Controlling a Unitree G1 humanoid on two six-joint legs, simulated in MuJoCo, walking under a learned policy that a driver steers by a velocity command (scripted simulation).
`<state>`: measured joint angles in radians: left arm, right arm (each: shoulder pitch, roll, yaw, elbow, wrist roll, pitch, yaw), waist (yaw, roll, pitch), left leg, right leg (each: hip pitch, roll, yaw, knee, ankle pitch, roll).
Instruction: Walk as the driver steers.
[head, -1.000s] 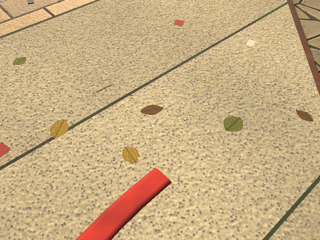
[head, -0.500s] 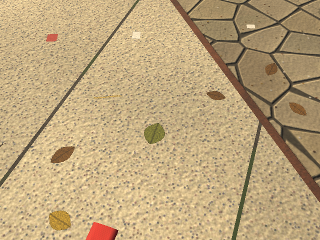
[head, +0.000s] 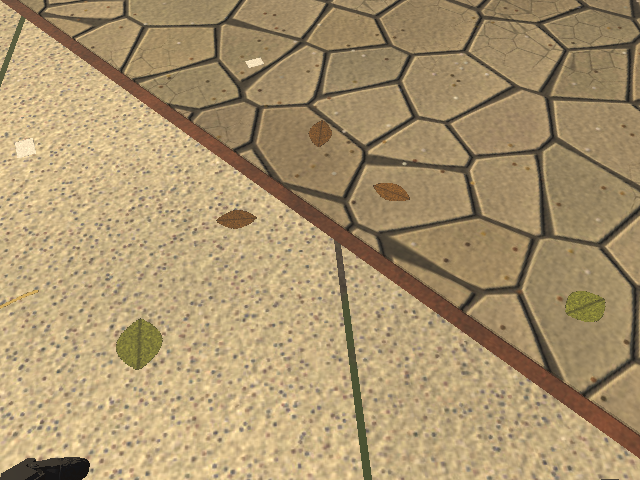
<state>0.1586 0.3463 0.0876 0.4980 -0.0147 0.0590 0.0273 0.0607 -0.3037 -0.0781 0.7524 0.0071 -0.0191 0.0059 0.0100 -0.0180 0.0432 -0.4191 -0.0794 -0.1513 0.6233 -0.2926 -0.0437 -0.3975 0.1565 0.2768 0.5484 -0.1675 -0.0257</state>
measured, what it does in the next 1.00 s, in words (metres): steps on the spot, turning right: left foot, then right foot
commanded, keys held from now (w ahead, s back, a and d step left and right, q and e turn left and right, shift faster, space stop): e+shift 0.18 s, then shift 0.68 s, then w+shift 0.14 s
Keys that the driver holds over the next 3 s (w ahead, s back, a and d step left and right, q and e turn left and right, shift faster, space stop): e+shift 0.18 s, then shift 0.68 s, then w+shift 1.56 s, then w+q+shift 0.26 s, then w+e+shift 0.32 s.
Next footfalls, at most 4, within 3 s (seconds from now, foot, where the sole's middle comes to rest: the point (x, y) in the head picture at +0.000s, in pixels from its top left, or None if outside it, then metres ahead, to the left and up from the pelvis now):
0.04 left None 0.09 0.13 -0.77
0.44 right None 0.00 -0.13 -0.77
0.78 left None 0.08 0.10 -0.77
1.56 left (384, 423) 0.56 -0.09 -0.77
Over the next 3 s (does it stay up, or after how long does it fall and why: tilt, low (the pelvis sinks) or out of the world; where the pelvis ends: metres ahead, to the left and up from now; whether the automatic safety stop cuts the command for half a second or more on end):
stays up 1.59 -0.56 -0.01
